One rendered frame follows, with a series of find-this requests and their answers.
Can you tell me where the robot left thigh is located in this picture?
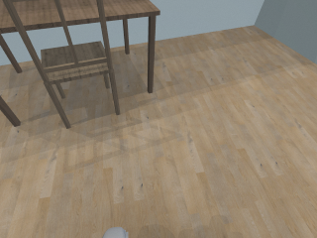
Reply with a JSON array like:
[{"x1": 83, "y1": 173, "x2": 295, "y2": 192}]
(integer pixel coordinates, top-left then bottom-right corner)
[{"x1": 102, "y1": 227, "x2": 129, "y2": 238}]

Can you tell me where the chair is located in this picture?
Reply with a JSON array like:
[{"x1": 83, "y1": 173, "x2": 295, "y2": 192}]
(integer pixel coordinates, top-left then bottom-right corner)
[{"x1": 2, "y1": 0, "x2": 121, "y2": 129}]

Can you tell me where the table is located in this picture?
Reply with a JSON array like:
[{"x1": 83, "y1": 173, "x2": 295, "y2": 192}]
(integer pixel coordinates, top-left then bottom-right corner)
[{"x1": 0, "y1": 0, "x2": 160, "y2": 127}]

